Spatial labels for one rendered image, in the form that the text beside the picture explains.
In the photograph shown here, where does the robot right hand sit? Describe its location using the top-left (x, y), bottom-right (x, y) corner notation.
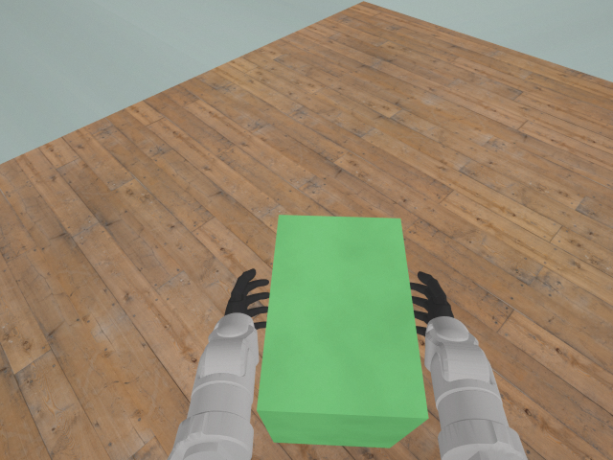
top-left (410, 271), bottom-right (454, 336)

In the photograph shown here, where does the left robot forearm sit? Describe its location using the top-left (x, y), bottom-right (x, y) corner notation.
top-left (167, 312), bottom-right (259, 460)

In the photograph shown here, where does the right robot forearm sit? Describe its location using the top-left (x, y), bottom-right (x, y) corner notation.
top-left (424, 316), bottom-right (528, 460)

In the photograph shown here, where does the robot left hand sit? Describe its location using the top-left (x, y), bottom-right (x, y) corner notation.
top-left (224, 268), bottom-right (270, 330)

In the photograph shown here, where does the carton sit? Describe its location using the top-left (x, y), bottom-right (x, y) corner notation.
top-left (257, 215), bottom-right (429, 449)

